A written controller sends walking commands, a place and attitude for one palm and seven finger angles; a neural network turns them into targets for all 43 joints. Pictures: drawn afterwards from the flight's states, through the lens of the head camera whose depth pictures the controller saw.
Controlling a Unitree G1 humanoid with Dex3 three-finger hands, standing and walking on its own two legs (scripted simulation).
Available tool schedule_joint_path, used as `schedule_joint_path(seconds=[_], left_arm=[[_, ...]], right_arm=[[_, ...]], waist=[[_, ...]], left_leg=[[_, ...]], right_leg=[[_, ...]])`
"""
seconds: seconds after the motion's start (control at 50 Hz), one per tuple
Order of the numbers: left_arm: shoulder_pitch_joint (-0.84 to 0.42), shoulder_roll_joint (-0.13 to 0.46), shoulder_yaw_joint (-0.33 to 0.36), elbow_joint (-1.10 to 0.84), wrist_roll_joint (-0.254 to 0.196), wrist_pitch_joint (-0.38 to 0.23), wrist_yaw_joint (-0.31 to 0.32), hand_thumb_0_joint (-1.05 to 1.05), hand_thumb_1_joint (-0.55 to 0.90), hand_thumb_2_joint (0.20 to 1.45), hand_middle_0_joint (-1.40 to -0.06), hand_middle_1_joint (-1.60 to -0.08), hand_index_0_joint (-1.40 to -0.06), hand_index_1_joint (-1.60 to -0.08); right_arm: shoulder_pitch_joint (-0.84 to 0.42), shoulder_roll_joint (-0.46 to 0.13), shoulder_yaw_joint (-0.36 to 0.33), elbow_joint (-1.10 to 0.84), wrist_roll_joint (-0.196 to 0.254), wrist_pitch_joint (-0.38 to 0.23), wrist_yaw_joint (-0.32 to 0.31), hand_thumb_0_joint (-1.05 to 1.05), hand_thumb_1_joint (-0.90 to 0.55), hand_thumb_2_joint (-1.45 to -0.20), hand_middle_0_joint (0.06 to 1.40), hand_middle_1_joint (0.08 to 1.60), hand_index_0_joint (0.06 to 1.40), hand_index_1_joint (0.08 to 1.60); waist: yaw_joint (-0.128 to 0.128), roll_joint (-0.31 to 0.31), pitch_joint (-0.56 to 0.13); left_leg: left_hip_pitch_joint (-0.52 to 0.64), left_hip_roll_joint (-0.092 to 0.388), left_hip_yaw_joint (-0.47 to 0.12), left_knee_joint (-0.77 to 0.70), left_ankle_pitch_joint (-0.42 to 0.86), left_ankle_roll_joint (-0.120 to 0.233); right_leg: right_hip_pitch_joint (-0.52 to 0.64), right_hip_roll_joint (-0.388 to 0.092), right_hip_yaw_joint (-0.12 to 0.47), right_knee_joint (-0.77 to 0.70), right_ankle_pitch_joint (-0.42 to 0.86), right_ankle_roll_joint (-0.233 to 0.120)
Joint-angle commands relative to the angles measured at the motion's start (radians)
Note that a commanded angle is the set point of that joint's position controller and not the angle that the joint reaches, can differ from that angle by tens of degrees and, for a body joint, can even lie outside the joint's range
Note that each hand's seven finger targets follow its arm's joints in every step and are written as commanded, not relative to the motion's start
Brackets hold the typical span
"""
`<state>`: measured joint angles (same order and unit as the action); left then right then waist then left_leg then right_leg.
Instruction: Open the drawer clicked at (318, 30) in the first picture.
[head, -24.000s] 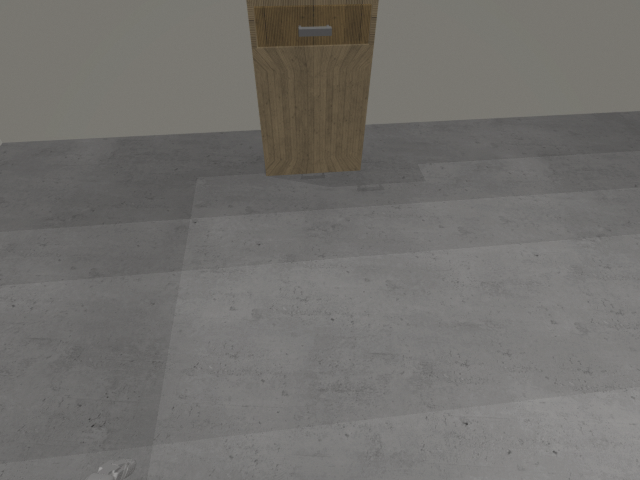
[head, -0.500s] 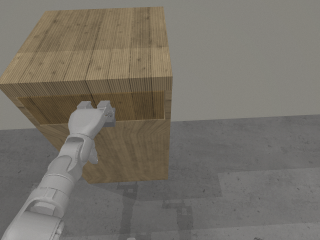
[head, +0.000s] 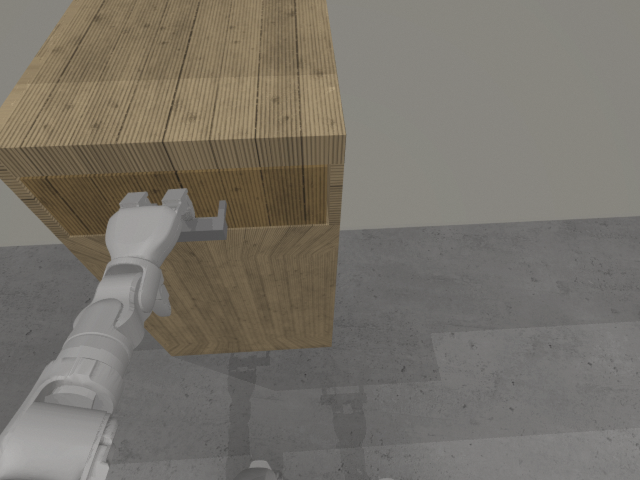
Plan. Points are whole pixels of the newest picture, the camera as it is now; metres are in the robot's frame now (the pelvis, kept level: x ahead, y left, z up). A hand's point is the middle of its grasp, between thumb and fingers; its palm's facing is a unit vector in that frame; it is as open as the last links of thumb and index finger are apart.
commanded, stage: lower the fingers behind the handle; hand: left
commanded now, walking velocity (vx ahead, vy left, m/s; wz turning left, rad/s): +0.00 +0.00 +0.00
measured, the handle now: (186, 218) +0.49 +0.22 -0.01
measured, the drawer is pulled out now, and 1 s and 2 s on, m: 0.00 0.00 0.00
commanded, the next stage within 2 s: lift the fingers back up to retry in 0.86 s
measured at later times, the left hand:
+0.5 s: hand (164, 253) +0.42 +0.23 +0.00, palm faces +0.00 +0.01 -1.00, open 13.7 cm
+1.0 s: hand (165, 256) +0.42 +0.23 +0.00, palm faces +0.01 +0.02 -1.00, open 13.9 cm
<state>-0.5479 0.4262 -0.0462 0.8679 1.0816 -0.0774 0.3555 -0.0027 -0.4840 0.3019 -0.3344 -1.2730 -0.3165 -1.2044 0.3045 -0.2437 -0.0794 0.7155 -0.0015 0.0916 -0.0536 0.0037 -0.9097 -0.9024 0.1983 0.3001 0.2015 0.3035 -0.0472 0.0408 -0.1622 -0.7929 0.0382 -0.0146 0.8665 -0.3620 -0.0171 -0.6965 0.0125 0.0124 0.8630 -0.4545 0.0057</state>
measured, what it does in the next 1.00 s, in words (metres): stands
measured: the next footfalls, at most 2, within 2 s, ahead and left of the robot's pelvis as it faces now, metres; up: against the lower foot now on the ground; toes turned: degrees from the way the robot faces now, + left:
none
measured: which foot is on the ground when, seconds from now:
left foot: down 0.00-1.00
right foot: down 0.00-1.00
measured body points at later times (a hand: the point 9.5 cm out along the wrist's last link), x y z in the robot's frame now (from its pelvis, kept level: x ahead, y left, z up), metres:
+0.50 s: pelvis -0.03 +0.01 -0.02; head +0.05 +0.01 +0.43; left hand +0.41 +0.23 +0.06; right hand +0.03 -0.25 -0.15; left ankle +0.03 +0.13 -0.69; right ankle -0.03 -0.13 -0.69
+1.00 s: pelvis -0.05 +0.02 -0.03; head +0.04 +0.02 +0.42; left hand +0.41 +0.23 +0.05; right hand +0.00 -0.25 -0.16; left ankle +0.03 +0.13 -0.69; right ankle -0.03 -0.13 -0.69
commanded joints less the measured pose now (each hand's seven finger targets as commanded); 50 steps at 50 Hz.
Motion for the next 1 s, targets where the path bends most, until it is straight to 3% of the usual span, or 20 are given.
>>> schedule_joint_path(seconds=[0.0,0.06,0.1,0.14,0.18,0.22,0.26,0.28,0.34,0.38,0.46,0.5,0.56,0.62,0.74,0.86,0.9,0.94,0.96,0.98], left_arm=[[-0.311,0.121,0.024,-0.113,0.009,-0.007,0.048,0.0,-0.5,0.3,-0.3,-1.2,-0.3,-1.2],[-0.325,0.096,0.001,-0.074,0.023,0.04,0.076,0.0,-0.5,0.3,-0.3,-1.2,-0.3,-1.2],[-0.357,0.116,0.017,-0.086,0.024,0.058,0.086,0.0,-0.5,0.3,-0.3,-1.2,-0.3,-1.2],[-0.328,0.11,0.011,-0.045,0.017,0.092,0.085,0.0,-0.5,0.3,-0.3,-1.2,-0.3,-1.2],[-0.361,0.115,0.01,-0.026,0.008,0.111,0.077,0.0,-0.5,0.3,-0.3,-1.2,-0.3,-1.2],[-0.359,0.079,-0.032,0.012,0.01,0.127,0.066,0.0,-0.5,0.3,-0.3,-1.2,-0.3,-1.2],[-0.386,0.104,-0.028,0.041,0.017,0.139,0.055,0.0,-0.5,0.3,-0.3,-1.2,-0.3,-1.2],[-0.365,0.129,-0.003,0.065,0.013,0.143,0.047,0.0,-0.5,0.3,-0.3,-1.2,-0.3,-1.2],[-0.374,0.088,-0.047,0.069,0.013,0.135,0.028,0.0,-0.5,0.3,-0.3,-1.2,-0.3,-1.2],[-0.354,0.109,-0.028,0.099,0.011,0.13,0.014,0.0,-0.5,0.3,-0.3,-1.2,-0.3,-1.2],[-0.389,0.069,-0.078,0.106,0.012,0.124,0.003,0.0,-0.5,0.3,-0.3,-1.2,-0.3,-1.2],[-0.413,0.101,-0.059,0.095,0.015,0.123,0.004,0.0,-0.5,0.3,-0.3,-1.2,-0.3,-1.2],[-0.428,0.077,-0.083,0.102,0.011,0.138,0.002,0.0,-0.5,0.3,-0.3,-1.2,-0.3,-1.2],[-0.446,0.121,-0.055,0.106,0.009,0.146,0.001,0.0,-0.5,0.3,-0.3,-1.2,-0.3,-1.2],[-0.44,0.114,-0.058,0.104,-0.004,0.157,-0.01,0.0,-0.5,0.3,-0.3,-1.2,-0.3,-1.2],[-0.427,0.066,-0.084,0.08,-0.011,0.146,-0.012,0.0,-0.5,0.3,-0.3,-1.2,-0.3,-1.2],[-0.465,0.037,-0.113,0.067,-0.012,0.144,-0.008,0.0,-0.5,0.3,-0.3,-1.2,-0.3,-1.2],[-0.469,0.054,-0.103,0.085,-0.007,0.15,-0.002,0.0,-0.5,0.3,-0.3,-1.2,-0.3,-1.2],[-0.489,0.084,-0.079,0.063,-0.008,0.151,0.002,0.0,-0.5,0.3,-0.3,-1.2,-0.3,-1.2],[-0.512,0.108,-0.061,0.03,-0.011,0.148,0.005,0.0,-0.5,0.3,-0.3,-1.2,-0.3,-1.2]], right_arm=[[0.063,-0.129,-0.049,-0.081,0.0,-0.023,0.013,0.0,-0.9,-0.9,0.2,0.3,0.2,0.3],[0.068,-0.132,-0.052,-0.076,-0.002,-0.019,0.021,0.0,-0.9,-0.9,0.2,0.3,0.2,0.3],[0.072,-0.134,-0.052,-0.077,-0.002,-0.018,0.025,0.0,-0.9,-0.9,0.2,0.3,0.2,0.3],[0.065,-0.133,-0.047,-0.082,0.001,-0.011,0.024,0.0,-0.9,-0.9,0.2,0.3,0.2,0.3],[0.07,-0.138,-0.041,-0.08,-0.002,-0.011,0.023,0.0,-0.9,-0.9,0.2,0.3,0.2,0.3],[0.065,-0.136,-0.035,-0.083,0.002,-0.009,0.022,0.0,-0.9,-0.9,0.2,0.3,0.2,0.3],[0.068,-0.139,-0.027,-0.083,0.0,-0.01,0.017,0.0,-0.9,-0.9,0.2,0.3,0.2,0.3],[0.068,-0.143,-0.023,-0.084,0.0,-0.01,0.015,0.0,-0.9,-0.9,0.2,0.3,0.2,0.3],[0.07,-0.136,-0.018,-0.097,0.001,-0.015,0.009,0.0,-0.9,-0.9,0.2,0.3,0.2,0.3],[0.076,-0.14,-0.016,-0.097,0.001,-0.017,0.007,0.0,-0.9,-0.9,0.2,0.3,0.2,0.3],[0.084,-0.139,-0.01,-0.104,0.004,-0.03,0.003,0.0,-0.9,-0.9,0.2,0.3,0.2,0.3],[0.091,-0.142,-0.011,-0.107,0.005,-0.035,0.001,0.0,-0.9,-0.9,0.2,0.3,0.2,0.3],[0.096,-0.14,-0.01,-0.105,0.006,-0.042,-0.003,0.0,-0.9,-0.9,0.2,0.3,0.2,0.3],[0.1,-0.145,-0.008,-0.102,0.009,-0.045,-0.006,0.0,-0.9,-0.9,0.2,0.3,0.2,0.3],[0.102,-0.145,-0.005,-0.105,0.008,-0.05,-0.008,0.0,-0.9,-0.9,0.2,0.3,0.2,0.3],[0.099,-0.14,-0.007,-0.106,0.008,-0.055,-0.005,0.0,-0.9,-0.9,0.2,0.3,0.2,0.3],[0.099,-0.139,-0.007,-0.105,0.009,-0.062,-0.003,0.0,-0.9,-0.9,0.2,0.3,0.2,0.3],[0.099,-0.142,-0.005,-0.1,0.009,-0.066,-0.006,0.0,-0.9,-0.9,0.2,0.3,0.2,0.3],[0.099,-0.144,-0.007,-0.099,0.01,-0.067,-0.008,0.0,-0.9,-0.9,0.2,0.3,0.2,0.3],[0.099,-0.145,-0.009,-0.1,0.007,-0.068,-0.009,0.0,-0.9,-0.9,0.2,0.3,0.2,0.3]], waist=[[-0.026,-0.028,-0.286],[-0.035,-0.028,-0.278],[-0.029,-0.027,-0.312],[-0.029,-0.051,-0.3],[-0.034,-0.053,-0.278],[-0.045,-0.045,-0.237],[-0.053,-0.058,-0.209],[-0.041,-0.072,-0.201],[-0.051,-0.076,-0.203],[-0.046,-0.089,-0.193],[-0.062,-0.087,-0.173],[-0.059,-0.081,-0.196],[-0.07,-0.085,-0.206],[-0.065,-0.074,-0.22],[-0.058,-0.058,-0.224],[-0.058,-0.063,-0.214],[-0.072,-0.064,-0.2],[-0.074,-0.075,-0.181],[-0.075,-0.083,-0.198],[-0.066,-0.053,-0.229]], left_leg=[[0.262,-0.05,0.045,-0.033,0.258,0.053],[0.261,-0.046,0.039,-0.031,0.238,0.051],[0.27,-0.046,0.038,-0.034,0.235,0.052],[0.258,-0.049,0.042,-0.037,0.218,0.053],[0.242,-0.049,0.036,-0.043,0.195,0.053],[0.233,-0.049,0.037,-0.051,0.152,0.054],[0.209,-0.048,0.037,-0.051,0.109,0.057],[0.186,-0.052,0.037,-0.052,0.095,0.058],[0.175,-0.051,0.039,-0.042,0.074,0.06],[0.151,-0.051,0.036,-0.034,0.058,0.059],[0.111,-0.049,0.033,-0.019,-0.005,0.06],[0.109,-0.048,0.029,-0.013,-0.021,0.061],[0.101,-0.048,0.03,-0.002,-0.029,0.063],[0.091,-0.047,0.028,0.002,-0.048,0.063],[0.097,-0.046,0.023,-0.007,-0.071,0.059],[0.109,-0.041,0.014,-0.014,-0.076,0.058],[0.107,-0.042,0.008,-0.02,-0.11,0.058],[0.09,-0.042,0.004,-0.022,-0.134,0.059],[0.1,-0.04,0.003,-0.022,-0.131,0.06],[0.117,-0.041,0.003,-0.027,-0.118,0.059]], right_leg=[[-0.014,0.043,-0.036,-0.103,0.323,-0.041],[-0.048,0.049,-0.044,-0.099,0.281,-0.045],[-0.042,0.048,-0.045,-0.097,0.271,-0.043],[-0.032,0.049,-0.043,-0.106,0.263,-0.041],[-0.041,0.049,-0.05,-0.106,0.234,-0.044],[-0.071,0.049,-0.05,-0.114,0.192,-0.043],[-0.091,0.045,-0.048,-0.119,0.156,-0.04],[-0.084,0.045,-0.048,-0.119,0.142,-0.041],[-0.107,0.042,-0.044,-0.114,0.126,-0.038],[-0.114,0.04,-0.046,-0.106,0.109,-0.04],[-0.174,0.037,-0.045,-0.09,0.055,-0.038],[-0.182,0.037,-0.043,-0.08,0.041,-0.039],[-0.195,0.036,-0.041,-0.077,0.034,-0.036],[-0.199,0.035,-0.039,-0.068,0.019,-0.036],[-0.205,0.037,-0.043,-0.065,0.004,-0.036],[-0.218,0.039,-0.049,-0.06,0.005,-0.037],[-0.237,0.038,-0.051,-0.062,-0.015,-0.036],[-0.247,0.037,-0.05,-0.061,-0.033,-0.035],[-0.238,0.036,-0.047,-0.065,-0.032,-0.034],[-0.219,0.036,-0.045,-0.064,-0.02,-0.036]])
